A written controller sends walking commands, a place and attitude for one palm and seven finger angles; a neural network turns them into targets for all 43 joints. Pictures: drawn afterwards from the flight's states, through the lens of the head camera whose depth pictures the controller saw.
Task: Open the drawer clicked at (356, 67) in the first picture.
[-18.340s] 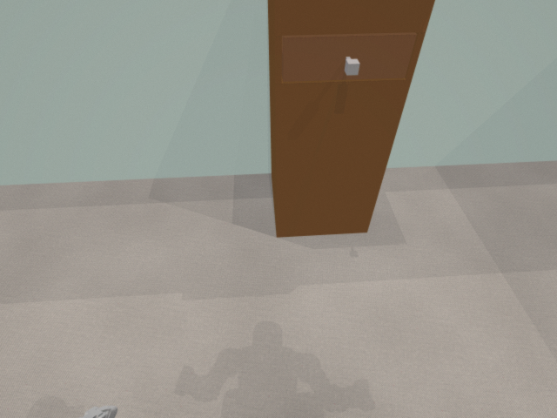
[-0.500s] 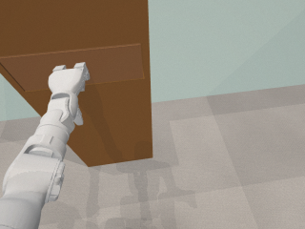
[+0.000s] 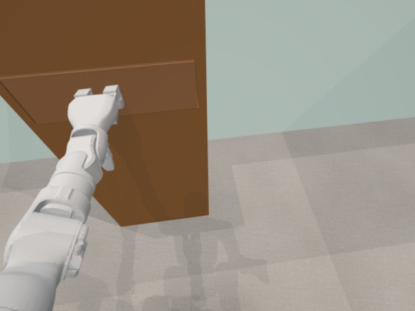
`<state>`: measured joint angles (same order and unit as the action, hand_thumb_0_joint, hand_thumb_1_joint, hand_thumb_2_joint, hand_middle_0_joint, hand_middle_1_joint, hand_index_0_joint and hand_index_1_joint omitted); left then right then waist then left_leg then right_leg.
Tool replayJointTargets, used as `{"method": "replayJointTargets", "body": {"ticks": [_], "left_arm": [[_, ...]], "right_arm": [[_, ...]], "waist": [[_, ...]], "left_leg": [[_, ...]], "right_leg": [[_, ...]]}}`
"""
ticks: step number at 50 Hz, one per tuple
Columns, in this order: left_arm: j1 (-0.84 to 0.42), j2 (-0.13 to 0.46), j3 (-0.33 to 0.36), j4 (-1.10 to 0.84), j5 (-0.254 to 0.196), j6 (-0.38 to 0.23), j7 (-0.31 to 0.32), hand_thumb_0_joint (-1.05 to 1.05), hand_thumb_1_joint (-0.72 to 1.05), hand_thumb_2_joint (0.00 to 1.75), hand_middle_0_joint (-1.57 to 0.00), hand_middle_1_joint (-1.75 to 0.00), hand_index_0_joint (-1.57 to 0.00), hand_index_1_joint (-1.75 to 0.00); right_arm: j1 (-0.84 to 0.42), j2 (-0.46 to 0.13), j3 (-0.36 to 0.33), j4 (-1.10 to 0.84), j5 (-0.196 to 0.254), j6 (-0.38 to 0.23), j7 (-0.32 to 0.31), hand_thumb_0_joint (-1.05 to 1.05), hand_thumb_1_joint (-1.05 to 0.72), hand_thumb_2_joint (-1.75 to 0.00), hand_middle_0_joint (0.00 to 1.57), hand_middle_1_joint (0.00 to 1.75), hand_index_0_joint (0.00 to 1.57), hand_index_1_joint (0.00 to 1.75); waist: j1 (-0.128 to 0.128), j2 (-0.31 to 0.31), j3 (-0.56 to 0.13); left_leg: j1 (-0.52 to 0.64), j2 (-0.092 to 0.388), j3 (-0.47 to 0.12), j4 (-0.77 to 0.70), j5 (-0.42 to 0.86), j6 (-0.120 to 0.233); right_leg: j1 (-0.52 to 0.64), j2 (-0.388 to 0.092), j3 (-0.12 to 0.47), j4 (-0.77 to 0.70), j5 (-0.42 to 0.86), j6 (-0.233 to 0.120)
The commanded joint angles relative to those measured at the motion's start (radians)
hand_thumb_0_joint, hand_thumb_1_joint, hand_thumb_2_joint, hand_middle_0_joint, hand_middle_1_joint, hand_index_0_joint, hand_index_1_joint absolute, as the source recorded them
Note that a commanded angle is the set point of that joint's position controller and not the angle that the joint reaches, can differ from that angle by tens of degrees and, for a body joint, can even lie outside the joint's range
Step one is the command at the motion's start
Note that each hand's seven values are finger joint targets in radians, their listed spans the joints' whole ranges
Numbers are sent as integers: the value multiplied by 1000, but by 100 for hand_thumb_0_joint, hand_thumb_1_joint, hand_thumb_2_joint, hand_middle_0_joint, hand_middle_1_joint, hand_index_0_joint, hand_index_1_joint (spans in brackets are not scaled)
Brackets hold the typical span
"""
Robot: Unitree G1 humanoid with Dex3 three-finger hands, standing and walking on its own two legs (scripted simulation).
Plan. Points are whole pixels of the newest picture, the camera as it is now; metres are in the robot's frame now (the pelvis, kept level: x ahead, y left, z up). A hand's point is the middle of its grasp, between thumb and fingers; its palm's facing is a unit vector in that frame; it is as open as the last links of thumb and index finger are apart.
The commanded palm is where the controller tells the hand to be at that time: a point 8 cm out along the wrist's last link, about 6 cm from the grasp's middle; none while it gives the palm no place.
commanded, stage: close the thumb around the handle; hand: left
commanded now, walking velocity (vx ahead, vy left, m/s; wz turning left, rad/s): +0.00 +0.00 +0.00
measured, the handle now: (108, 107) +0.52 +0.20 +0.08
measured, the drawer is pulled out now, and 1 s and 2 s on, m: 0.00 0.01 0.13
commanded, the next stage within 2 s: pull the drawer open in 0.72 s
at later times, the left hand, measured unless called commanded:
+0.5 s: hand (104, 129) +0.48 +0.21 +0.06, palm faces -0.02 -0.03 -1.00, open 8.1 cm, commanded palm +0.45 +0.22 +0.11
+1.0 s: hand (104, 130) +0.47 +0.21 +0.06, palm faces -0.02 -0.03 -1.00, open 6.8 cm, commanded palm +0.43 +0.22 +0.11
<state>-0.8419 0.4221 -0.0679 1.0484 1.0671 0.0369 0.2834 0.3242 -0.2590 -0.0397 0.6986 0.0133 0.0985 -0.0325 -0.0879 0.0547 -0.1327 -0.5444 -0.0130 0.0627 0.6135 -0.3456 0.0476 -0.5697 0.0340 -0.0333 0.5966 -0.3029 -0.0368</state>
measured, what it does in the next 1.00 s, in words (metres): stands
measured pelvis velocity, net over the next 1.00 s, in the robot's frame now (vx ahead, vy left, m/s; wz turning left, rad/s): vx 0.00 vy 0.01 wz -0.02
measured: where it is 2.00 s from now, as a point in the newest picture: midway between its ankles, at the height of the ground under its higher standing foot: outside the picture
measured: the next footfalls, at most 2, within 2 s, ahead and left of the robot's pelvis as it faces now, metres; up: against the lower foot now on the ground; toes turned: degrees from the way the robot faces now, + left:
none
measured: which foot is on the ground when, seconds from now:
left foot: down 0.00-1.00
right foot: down 0.00-1.00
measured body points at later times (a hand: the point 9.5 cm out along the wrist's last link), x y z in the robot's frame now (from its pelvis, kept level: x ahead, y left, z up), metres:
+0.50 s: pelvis +0.00 +0.00 +0.00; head +0.07 -0.01 +0.44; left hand +0.47 +0.21 +0.11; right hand +0.02 -0.27 -0.13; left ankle -0.04 +0.09 -0.72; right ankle -0.02 -0.10 -0.72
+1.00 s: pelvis +0.00 +0.01 +0.00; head +0.07 -0.01 +0.45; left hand +0.47 +0.21 +0.11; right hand +0.04 -0.26 -0.13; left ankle -0.04 +0.09 -0.72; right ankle -0.02 -0.10 -0.72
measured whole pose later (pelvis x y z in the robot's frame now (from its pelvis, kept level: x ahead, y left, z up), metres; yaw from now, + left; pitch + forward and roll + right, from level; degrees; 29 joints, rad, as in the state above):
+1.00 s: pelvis +0.00 +0.01 +0.00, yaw -1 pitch +16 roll -1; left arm -0.79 0.41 -0.06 0.99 1.06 0.04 0.27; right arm 0.34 -0.26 -0.05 0.69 0.01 0.10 -0.03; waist -0.08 0.06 -0.14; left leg -0.53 -0.01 0.08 0.61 -0.35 0.05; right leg -0.56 0.04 -0.02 0.59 -0.30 -0.03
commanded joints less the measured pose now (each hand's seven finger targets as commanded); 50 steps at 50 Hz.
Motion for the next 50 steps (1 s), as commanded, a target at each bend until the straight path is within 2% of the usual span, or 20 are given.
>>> {"method": "replayJointTargets", "body": {"ticks": [1, 2, 3, 6, 9, 11, 14, 15, 17, 20, 21, 25, 26, 29, 33, 36, 39, 43, 45, 50], "left_arm": [[-379, 305, 86, -137, 2, 19, 23, 0, -50, 30, -30, -120, -30, -120], [-406, 269, 52, -145, 4, 15, 22, 0, -44, 32, -30, -121, -30, -121], [-390, 263, 61, -138, -2, 12, 20, 0, -39, 35, -31, -121, -31, -121], [-385, 266, 57, -123, 2, 11, 22, 0, -22, 42, -32, -123, -32, -123], [-429, 292, 66, -133, 7, 6, 27, 0, -5, 49, -33, -125, -33, -125], [-403, 282, 65, -113, 6, 13, 28, 0, 6, 54, -34, -126, -34, -126], [-431, 306, 81, -135, 5, 7, 31, 0, 23, 61, -35, -128, -35, -128], [-390, 321, 98, -114, 3, 12, 31, 0, 28, 64, -36, -128, -36, -128], [-404, 286, 73, -137, 1, 10, 32, 0, 40, 68, -36, -130, -36, -130], [-384, 309, 101, -151, 1, 2, 33, 0, 56, 76, -38, -131, -38, -131], [-365, 290, 86, -151, -1, 3, 32, 0, 62, 78, -38, -132, -38, -132], [-357, 282, 82, -152, 2, 3, 35, 0, 84, 88, -40, -134, -40, -134], [-365, 266, 66, -140, 4, 8, 34, 0, 90, 90, -40, -135, -40, -135], [-393, 301, 89, -151, 9, 9, 39, 0, 90, 90, -40, -135, -40, -135], [-400, 295, 90, -171, 10, 12, 40, 0, 90, 90, -40, -135, -40, -135], [-373, 283, 76, -127, 5, 27, 36, 0, 90, 90, -40, -135, -40, -135], [-412, 279, 64, -131, 7, 25, 35, 0, 90, 90, -40, -135, -40, -135], [-352, 287, 90, -158, 5, 21, 32, 0, 90, 90, -40, -135, -40, -135], [-312, 237, 59, -164, -4, 22, 26, 0, 90, 90, -40, -135, -40, -135], [-206, 228, 72, -225, -14, 20, 15, 0, 90, 90, -40, -135, -40, -135]], "right_arm": [[98, -152, -50, -74, 1, -21, -14, 0, -90, -90, 20, 30, 20, 30], [94, -150, -50, -72, 0, -22, -14, 0, -90, -90, 20, 30, 20, 30], [98, -149, -52, -73, 0, -23, -12, 0, -90, -90, 20, 30, 20, 30], [100, -151, -50, -74, 1, -26, -13, 0, -90, -90, 20, 30, 20, 30], [106, -154, -50, -70, 0, -28, -15, 0, -90, -90, 20, 30, 20, 30], [107, -153, -48, -72, 1, -29, -13, 0, -90, -90, 20, 30, 20, 30], [114, -154, -52, -69, -2, -31, -13, 0, -90, -90, 20, 30, 20, 30], [112, -152, -50, -72, 0, -29, -14, 0, -90, -90, 20, 30, 20, 30], [110, -150, -52, -73, -2, -31, -13, 0, -90, -90, 20, 30, 20, 30], [112, -153, -54, -72, -2, -30, -10, 0, -90, -90, 20, 30, 20, 30], [106, -150, -54, -76, -2, -31, -9, 0, -90, -90, 20, 30, 20, 30], [104, -152, -55, -75, 0, -32, -6, 0, -90, -90, 20, 30, 20, 30], [103, -154, -54, -71, 1, -32, -7, 0, -90, -90, 20, 30, 20, 30], [109, -157, -56, -66, 0, -33, -8, 0, -90, -90, 20, 30, 20, 30], [111, -154, -58, -65, -5, -32, -6, 0, -90, -90, 20, 30, 20, 30], [102, -155, -52, -64, 0, -29, -7, 0, -90, -90, 20, 30, 20, 30], [106, -156, -52, -65, 1, -30, -8, 0, -90, -90, 20, 30, 20, 30], [100, -151, -54, -74, -2, -28, -7, 0, -90, -90, 20, 30, 20, 30], [90, -147, -54, -82, -1, -26, -4, 0, -90, -90, 20, 30, 20, 30], [67, -147, -56, -100, 2, -20, 3, 0, -90, -90, 20, 30, 20, 30]], "waist": [[10, -48, -374], [-7, -44, -357], [-2, -47, -353], [-2, -42, -328], [-11, -44, -348], [-5, -46, -338], [-7, -45, -387], [10, -42, -381], [2, -38, -377], [15, -35, -386], [15, -33, -387], [15, -33, -356], [3, -52, -334], [4, -35, -353], [9, -26, -401], [5, -52, -337], [-5, -53, -338], [22, -31, -398], [23, -37, -370], [49, -57, -369]], "left_leg": [[138, -15, -32, -17, 444, -1], [150, -10, -35, -17, 443, -2], [153, -11, -33, -14, 449, 0], [140, -11, -35, -17, 424, -2], [137, -10, -37, -13, 414, -1], [127, -11, -35, -15, 409, -1], [136, -11, -34, -9, 421, 1], [125, -14, -31, -10, 419, -1], [135, -12, -31, -10, 425, -1], [144, -9, -37, -9, 458, -2], [149, -9, -34, -10, 463, -2], [146, -7, -35, -16, 450, -3], [141, -6, -36, -17, 436, -1], [152, -3, -39, -18, 443, -3], [181, -3, -42, -9, 502, -6], [145, -5, -36, -17, 446, -5], [146, -5, -40, -21, 433, -3], [178, -6, -37, -12, 508, -5], [180, -4, -36, -14, 500, -6], [194, 1, -36, -22, 541, -4]], "right_leg": [[262, 3, 38, -19, 429, 9], [235, 3, 36, -22, 417, 9], [235, 5, 36, -27, 417, 8], [214, 6, 34, -26, 390, 8], [216, 4, 40, -23, 389, 10], [216, 5, 36, -22, 386, 8], [239, 4, 42, -17, 403, 10], [249, 5, 41, -16, 404, 9], [240, 5, 40, -19, 409, 10], [244, 7, 38, -13, 419, 7], [247, 8, 38, -15, 424, 8], [228, 10, 33, -20, 399, 6], [216, 10, 33, -25, 393, 7], [214, 9, 35, -21, 387, 6], [232, 11, 34, -14, 422, 4], [214, 10, 31, -24, 392, 7], [211, 10, 33, -26, 383, 7], [249, 10, 34, -17, 435, 4], [234, 10, 30, -19, 427, 7], [266, 11, 29, -20, 453, 6]]}}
